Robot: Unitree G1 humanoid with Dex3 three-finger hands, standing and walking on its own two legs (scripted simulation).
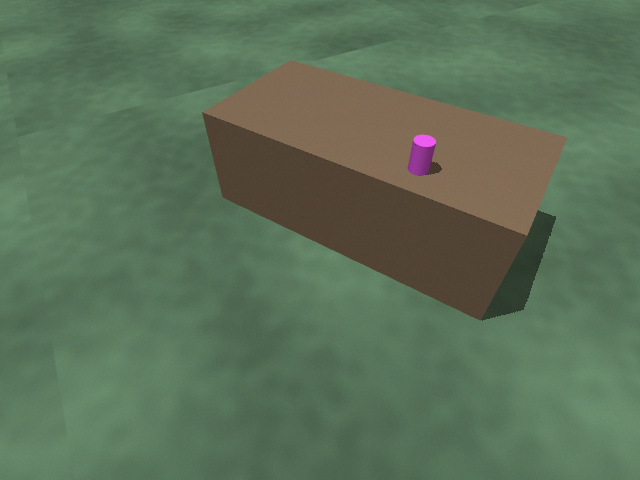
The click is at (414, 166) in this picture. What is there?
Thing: squat round
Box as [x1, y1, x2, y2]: [408, 135, 435, 175]
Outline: 428,135 417,135 413,139 408,170 417,175 427,173 429,168 435,140
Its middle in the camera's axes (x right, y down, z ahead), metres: +0.33 -0.29 +1.29
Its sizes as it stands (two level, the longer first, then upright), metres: 0.071 0.071 0.111
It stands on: a support 0.45 m high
